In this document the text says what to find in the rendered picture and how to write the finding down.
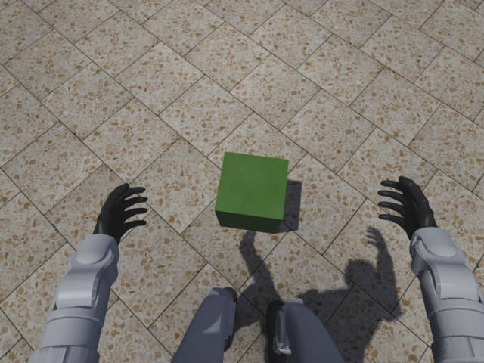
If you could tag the robot left forearm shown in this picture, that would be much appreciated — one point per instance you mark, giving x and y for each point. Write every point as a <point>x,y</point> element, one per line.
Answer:
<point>73,325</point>

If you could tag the robot right forearm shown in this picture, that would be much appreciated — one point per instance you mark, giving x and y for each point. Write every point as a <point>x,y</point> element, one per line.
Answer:
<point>452,297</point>

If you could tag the left robot hand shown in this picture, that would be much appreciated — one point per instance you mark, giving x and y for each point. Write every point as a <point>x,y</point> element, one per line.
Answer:
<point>113,215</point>

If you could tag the right robot shin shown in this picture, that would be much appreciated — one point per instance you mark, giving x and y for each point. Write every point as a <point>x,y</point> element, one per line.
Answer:
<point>277,347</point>

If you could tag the right robot hand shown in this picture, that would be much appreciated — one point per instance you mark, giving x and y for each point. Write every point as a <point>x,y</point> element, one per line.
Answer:
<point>414,209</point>

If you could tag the carton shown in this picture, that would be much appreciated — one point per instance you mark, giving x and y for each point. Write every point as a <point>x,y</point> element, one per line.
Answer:
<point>251,192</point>

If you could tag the left robot foot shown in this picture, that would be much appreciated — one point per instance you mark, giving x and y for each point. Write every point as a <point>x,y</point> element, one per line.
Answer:
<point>233,295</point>

